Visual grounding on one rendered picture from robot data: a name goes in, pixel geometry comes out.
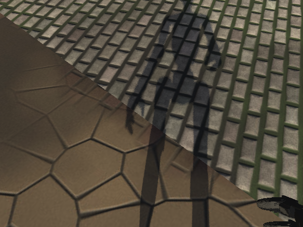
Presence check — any robot right hand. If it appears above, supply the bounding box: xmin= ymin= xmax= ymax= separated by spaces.
xmin=257 ymin=195 xmax=303 ymax=227

